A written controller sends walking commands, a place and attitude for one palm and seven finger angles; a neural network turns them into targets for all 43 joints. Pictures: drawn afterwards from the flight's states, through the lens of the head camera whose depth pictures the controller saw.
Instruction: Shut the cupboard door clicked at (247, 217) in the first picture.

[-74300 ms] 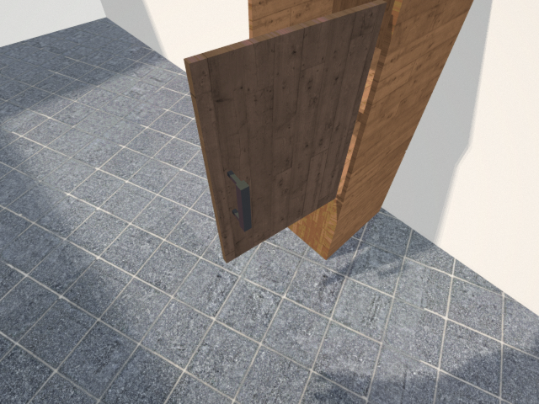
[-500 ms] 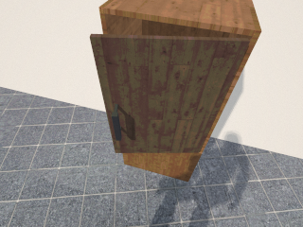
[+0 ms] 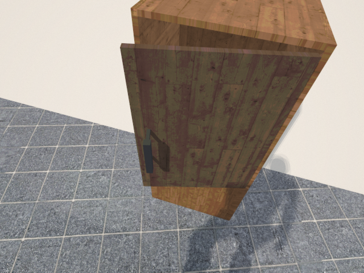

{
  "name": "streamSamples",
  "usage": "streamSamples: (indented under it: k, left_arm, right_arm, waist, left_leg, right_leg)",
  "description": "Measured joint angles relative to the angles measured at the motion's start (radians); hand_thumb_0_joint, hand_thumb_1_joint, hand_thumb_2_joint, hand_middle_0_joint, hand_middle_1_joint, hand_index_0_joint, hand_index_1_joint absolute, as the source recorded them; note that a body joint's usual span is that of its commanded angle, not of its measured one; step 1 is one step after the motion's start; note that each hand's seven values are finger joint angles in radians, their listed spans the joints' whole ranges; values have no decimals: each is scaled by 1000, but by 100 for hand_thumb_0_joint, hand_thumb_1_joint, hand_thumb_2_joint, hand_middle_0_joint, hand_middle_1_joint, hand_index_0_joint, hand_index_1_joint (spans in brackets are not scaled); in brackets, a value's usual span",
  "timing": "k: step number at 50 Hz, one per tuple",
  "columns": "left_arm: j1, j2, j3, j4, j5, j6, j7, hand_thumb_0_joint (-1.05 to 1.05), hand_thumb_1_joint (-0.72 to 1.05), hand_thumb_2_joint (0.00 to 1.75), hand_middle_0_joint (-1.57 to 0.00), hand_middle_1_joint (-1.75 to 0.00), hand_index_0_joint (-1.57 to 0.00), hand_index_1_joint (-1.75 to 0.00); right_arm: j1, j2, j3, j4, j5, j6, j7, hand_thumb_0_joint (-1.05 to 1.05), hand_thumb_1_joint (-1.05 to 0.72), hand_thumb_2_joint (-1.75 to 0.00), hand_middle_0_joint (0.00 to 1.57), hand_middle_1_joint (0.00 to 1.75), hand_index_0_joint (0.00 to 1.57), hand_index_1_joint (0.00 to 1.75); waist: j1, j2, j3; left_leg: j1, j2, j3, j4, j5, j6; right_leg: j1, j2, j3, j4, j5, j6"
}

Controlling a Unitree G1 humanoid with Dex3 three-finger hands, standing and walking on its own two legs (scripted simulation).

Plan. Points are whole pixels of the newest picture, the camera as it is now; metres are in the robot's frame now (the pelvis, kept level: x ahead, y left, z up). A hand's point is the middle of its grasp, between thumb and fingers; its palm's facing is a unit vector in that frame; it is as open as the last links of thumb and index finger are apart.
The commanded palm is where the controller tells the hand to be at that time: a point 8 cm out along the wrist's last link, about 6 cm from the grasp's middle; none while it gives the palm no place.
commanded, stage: come to a stop and stand still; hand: left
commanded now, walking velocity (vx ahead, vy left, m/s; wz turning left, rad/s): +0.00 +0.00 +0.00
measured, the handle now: (149, 151) +0.45 +0.13 -0.07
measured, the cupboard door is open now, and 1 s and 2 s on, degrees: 17 17 17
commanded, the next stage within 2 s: look again from close up in 0.44 s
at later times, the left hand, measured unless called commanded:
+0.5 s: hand out of the picture +0.02 +0.17 -0.18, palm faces +0.00 -0.99 -0.17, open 7.4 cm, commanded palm none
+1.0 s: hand out of the picture +0.00 +0.15 -0.18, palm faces +0.01 -0.99 -0.15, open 7.4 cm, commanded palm none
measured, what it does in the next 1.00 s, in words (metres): stands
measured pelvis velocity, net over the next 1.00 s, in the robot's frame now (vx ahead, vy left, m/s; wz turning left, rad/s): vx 0.01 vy -0.01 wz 0.00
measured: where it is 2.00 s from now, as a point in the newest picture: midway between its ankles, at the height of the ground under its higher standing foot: outside the picture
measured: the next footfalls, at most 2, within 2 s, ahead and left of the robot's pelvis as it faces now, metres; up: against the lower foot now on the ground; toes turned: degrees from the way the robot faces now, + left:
none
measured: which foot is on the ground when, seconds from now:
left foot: down 0.00-1.00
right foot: down 0.00-1.00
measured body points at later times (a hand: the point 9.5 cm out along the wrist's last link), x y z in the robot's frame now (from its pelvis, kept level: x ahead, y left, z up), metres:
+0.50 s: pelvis +0.01 +0.00 +0.00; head +0.03 +0.02 +0.45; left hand +0.03 +0.22 -0.17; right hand +0.02 -0.23 -0.15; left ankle +0.00 +0.04 -0.74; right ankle -0.02 -0.15 -0.74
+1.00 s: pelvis +0.01 -0.01 +0.00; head +0.03 +0.01 +0.45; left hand +0.00 +0.20 -0.17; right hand +0.01 -0.23 -0.15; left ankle +0.00 +0.04 -0.74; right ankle -0.02 -0.15 -0.74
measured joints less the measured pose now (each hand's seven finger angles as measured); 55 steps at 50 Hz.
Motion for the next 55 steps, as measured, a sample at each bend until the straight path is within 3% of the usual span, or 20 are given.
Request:
streamSamples:
  k: [20,55]
  left_arm:
    - [-59,7,6,-1,-2,-2,6,1,91,90,-20,-30,-20,-30]
    - [-19,-21,5,31,-3,-3,7,1,91,90,-20,-30,-20,-30]
  right_arm:
    - [11,17,2,47,-1,-3,-7,1,-92,-89,20,30,20,30]
    - [31,38,0,74,1,-6,-12,1,-92,-89,20,30,20,30]
  waist:
    - [-12,-8,4]
    - [-7,-9,11]
  left_leg:
    - [34,1,2,0,-23,-3]
    - [47,5,-3,-31,-5,-17]
  right_leg:
    - [33,1,4,-1,-21,2]
    - [38,7,0,-16,-14,-10]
